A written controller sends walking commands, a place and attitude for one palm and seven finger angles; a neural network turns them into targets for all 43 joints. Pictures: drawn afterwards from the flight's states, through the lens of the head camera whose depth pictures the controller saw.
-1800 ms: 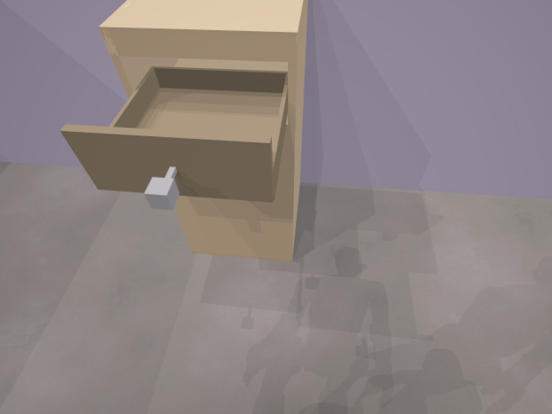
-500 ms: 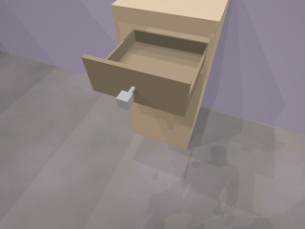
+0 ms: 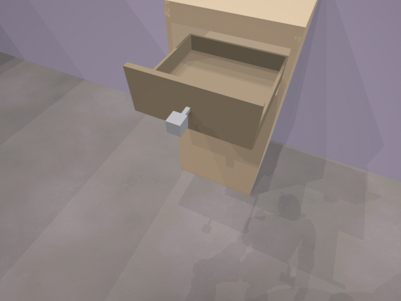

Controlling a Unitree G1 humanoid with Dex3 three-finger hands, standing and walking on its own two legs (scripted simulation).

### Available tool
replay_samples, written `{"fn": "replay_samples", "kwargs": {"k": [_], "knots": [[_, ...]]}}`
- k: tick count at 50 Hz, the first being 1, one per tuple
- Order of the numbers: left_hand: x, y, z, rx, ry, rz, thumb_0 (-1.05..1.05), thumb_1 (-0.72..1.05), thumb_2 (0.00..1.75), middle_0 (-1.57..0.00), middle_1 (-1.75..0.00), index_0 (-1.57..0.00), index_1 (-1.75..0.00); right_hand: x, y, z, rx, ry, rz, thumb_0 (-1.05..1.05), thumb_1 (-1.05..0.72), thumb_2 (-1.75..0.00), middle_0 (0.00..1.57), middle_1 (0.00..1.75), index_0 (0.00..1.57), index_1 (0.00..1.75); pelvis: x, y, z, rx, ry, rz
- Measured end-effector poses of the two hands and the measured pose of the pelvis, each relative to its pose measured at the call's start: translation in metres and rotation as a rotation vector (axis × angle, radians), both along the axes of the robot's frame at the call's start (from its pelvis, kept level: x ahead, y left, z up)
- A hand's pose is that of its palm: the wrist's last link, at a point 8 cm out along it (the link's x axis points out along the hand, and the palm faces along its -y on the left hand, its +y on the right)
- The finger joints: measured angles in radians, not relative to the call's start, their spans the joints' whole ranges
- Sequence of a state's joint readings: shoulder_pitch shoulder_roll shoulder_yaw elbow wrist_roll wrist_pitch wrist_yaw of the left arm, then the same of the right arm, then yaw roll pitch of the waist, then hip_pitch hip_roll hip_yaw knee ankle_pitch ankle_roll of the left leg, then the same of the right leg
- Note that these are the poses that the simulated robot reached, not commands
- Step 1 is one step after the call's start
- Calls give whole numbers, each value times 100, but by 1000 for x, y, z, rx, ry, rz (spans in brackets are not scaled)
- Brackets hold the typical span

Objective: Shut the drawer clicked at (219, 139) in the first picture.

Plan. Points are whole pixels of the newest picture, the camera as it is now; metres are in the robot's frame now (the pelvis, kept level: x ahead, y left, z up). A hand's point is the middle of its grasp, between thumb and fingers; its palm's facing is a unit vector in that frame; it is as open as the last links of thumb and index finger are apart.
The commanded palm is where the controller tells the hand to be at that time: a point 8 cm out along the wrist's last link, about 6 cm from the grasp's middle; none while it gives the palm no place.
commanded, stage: look at it before walking up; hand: left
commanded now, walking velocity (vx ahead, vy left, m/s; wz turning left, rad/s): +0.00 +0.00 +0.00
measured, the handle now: (181, 118) +0.54 +0.08 +0.02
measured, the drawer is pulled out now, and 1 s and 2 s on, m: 0.27 0.27 0.27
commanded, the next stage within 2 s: turn to face it in 0.34 s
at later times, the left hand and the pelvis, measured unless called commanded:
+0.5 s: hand out of the picture +0.02 +0.18 -0.17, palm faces +0.03 -0.98 -0.20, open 7.3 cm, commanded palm none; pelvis +0.00 +0.00 +0.00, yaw -1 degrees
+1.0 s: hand out of the picture +0.07 +0.15 -0.15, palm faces -0.13 -0.94 -0.32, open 7.3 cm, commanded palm none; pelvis -0.01 -0.05 +0.00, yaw -12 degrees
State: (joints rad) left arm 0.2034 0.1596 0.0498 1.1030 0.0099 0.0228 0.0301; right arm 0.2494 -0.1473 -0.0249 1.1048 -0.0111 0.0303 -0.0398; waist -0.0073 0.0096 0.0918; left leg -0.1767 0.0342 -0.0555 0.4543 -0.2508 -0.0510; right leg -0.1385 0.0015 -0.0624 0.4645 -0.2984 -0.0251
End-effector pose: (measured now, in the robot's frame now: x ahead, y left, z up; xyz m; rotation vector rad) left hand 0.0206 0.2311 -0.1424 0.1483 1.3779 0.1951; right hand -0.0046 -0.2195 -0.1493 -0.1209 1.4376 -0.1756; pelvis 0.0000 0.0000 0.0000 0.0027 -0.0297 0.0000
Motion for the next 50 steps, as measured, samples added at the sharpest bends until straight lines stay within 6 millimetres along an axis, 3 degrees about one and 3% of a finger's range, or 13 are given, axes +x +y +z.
{"fn": "replay_samples", "kwargs": {"k": [8, 14, 32, 38, 43, 50], "knots": [[-20, -1, 0, -16, 46, 11, 0, 91, 90, -20, -30, -20, -30, 8, 1, 3, -8, -20, 20, 1, -92, -90, 20, 30, 20, 30, -3, 4, 2, -2, 4, 1], [-24, -2, 1, -23, 58, 7, 0, 91, 90, -20, -30, -20, -30, 9, 2, 4, -11, -24, 20, 1, -91, -90, 20, 30, 20, 30, -2, 5, 3, -2, 4, -2], [5, 6, -1, -9, 35, -50, 0, 91, 90, -20, -30, -20, -30, -5, 0, 0, -23, -16, -57, 0, -91, -90, 20, 30, 20, 30, -4, 5, -1, -1, 15, -69], [31, 11, -1, 36, 9, -108, 0, 91, 90, -20, -30, -20, -30, -12, -18, -7, -41, -44, -103, 0, -90, -90, 21, 30, 20, 30, -11, -5, -8, 25, 26, -129], [55, -3, 8, 92, -64, -157, 0, 91, 90, -20, -30, -20, -30, -16, -46, -23, -24, -50, -126, 0, -90, -90, 21, 30, 20, 30, -14, -27, -16, 36, 31, -160], [52, -32, 28, 110, -41, -196, 0, 91, 90, -20, -30, -20, -30, 11, -81, -7, -31, -118, -160, 1, -90, -90, 20, 30, 20, 30, -14, -47, 2, 65, 42, -204]]}}
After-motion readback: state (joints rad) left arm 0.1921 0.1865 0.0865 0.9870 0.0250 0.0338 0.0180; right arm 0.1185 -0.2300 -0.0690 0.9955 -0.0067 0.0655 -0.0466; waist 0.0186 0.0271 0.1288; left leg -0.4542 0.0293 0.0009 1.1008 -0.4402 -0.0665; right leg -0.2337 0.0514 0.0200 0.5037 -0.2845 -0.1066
